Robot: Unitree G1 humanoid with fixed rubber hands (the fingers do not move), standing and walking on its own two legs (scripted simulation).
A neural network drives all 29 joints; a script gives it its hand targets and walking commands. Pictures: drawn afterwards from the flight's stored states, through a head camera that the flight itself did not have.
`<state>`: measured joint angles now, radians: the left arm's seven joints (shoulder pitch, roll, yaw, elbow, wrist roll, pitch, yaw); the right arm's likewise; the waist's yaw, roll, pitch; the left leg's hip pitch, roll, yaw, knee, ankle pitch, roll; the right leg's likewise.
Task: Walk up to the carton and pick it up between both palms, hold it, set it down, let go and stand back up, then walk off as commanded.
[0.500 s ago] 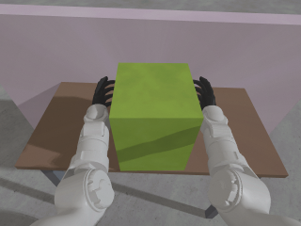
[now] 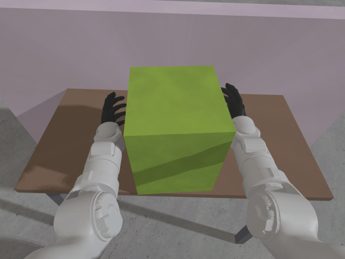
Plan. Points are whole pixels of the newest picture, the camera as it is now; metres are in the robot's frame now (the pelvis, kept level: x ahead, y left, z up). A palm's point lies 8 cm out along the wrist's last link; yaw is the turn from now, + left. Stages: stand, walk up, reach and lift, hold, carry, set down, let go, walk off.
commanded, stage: set down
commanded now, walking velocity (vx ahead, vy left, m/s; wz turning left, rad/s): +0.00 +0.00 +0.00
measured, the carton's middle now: (173, 132) +0.43 +0.03 +0.06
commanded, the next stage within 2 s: none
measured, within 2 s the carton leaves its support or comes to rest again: neither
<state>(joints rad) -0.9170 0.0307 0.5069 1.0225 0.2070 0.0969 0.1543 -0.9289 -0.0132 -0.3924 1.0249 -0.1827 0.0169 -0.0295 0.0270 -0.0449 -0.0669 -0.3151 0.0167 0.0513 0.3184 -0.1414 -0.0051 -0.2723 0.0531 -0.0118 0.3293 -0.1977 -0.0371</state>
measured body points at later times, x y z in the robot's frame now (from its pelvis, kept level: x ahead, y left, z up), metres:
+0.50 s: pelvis -0.01 -0.01 +0.00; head +0.02 +0.01 +0.45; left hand +0.41 +0.21 +0.07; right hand +0.44 -0.14 +0.10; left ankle +0.00 +0.12 -0.74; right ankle -0.03 -0.08 -0.75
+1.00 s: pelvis -0.05 -0.01 -0.01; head -0.05 +0.01 +0.44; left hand +0.33 +0.23 +0.07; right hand +0.37 -0.16 +0.09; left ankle +0.00 +0.12 -0.75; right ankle -0.03 -0.08 -0.75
